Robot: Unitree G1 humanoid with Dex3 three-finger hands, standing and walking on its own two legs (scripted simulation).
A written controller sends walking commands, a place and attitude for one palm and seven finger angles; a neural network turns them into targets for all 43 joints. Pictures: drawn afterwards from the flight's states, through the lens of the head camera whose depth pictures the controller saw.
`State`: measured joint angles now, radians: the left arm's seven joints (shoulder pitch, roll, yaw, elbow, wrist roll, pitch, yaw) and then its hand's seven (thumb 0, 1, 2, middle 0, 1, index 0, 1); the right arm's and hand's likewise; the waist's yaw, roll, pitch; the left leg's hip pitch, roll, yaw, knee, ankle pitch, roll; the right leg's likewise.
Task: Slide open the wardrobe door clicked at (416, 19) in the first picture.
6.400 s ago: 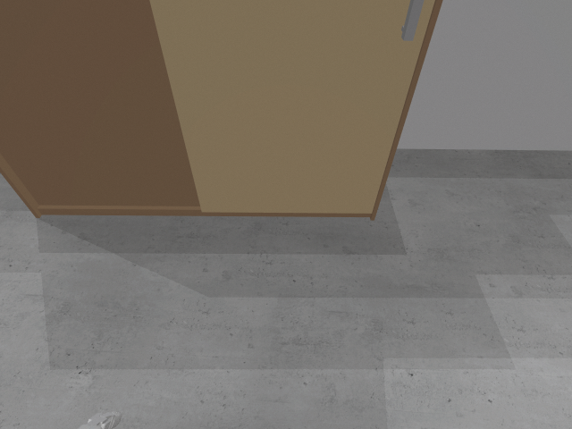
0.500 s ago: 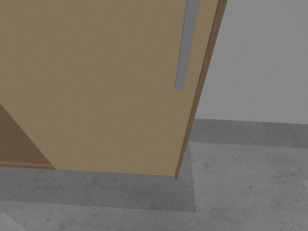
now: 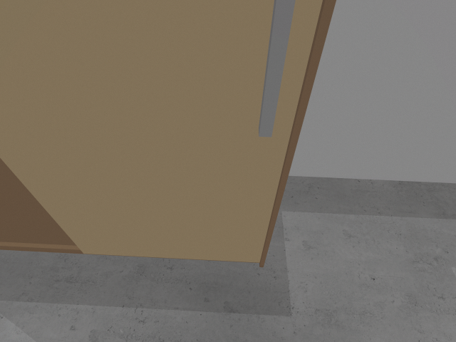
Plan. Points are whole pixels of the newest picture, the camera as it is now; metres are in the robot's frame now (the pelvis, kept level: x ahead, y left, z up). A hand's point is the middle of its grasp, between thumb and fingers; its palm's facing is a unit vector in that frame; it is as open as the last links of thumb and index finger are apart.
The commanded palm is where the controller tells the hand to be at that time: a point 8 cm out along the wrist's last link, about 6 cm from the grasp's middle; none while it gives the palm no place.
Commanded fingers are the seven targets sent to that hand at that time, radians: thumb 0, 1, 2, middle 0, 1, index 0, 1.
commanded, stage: look again from close up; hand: right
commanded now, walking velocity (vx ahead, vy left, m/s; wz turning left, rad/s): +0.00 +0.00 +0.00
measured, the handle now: (273, 65) +0.54 -0.04 +0.23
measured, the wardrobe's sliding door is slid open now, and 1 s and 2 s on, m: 0.00 0.00 0.00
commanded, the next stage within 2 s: raise the hand with hooked fingers in 0.76 s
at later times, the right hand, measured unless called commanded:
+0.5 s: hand out of the picture +0.05 -0.21 -0.17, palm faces -0.02 +0.96 -0.26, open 7.4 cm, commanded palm none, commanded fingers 0.00 -0.90 -0.90 0.20 0.30 0.20 0.30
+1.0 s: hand (369, 325) +0.18 -0.22 -0.04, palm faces +0.26 +0.95 -0.19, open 7.5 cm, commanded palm +0.12 -0.27 -0.04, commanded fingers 0.00 -0.71 -0.82 0.21 0.42 0.21 0.42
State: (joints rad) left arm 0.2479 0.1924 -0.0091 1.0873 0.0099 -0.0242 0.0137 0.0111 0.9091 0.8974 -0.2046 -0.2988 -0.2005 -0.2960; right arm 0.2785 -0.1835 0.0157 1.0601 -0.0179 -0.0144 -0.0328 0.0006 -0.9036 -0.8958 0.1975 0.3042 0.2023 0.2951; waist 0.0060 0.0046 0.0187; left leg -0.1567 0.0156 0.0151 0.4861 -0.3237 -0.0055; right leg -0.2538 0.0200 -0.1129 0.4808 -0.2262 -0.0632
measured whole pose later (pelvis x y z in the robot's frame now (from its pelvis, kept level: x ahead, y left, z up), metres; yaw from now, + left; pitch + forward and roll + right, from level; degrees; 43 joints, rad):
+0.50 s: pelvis +0.01 +0.00 +0.00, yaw +0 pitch +0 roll +0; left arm 0.14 0.25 -0.01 1.10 0.01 -0.03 0.01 0.01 0.90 0.90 -0.21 -0.30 -0.20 -0.30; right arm 0.21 -0.27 0.01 1.08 -0.02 -0.01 -0.02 0.00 -0.90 -0.90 0.20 0.30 0.20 0.30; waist -0.01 0.02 0.02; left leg -0.11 0.01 0.01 0.42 -0.31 -0.01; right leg -0.21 0.02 -0.11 0.43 -0.22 -0.06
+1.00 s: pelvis +0.01 +0.01 +0.00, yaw -3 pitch +1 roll -1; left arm 0.30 0.23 0.02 0.83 -0.01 -0.19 0.04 0.01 0.90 0.90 -0.21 -0.30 -0.20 -0.30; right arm 0.37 -0.24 -0.16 0.25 0.13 -0.10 0.00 0.01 -0.87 -0.88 0.20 0.32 0.21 0.32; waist 0.02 0.03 0.00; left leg -0.20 0.03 0.05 0.56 -0.35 0.01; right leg -0.28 0.04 -0.07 0.48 -0.22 -0.04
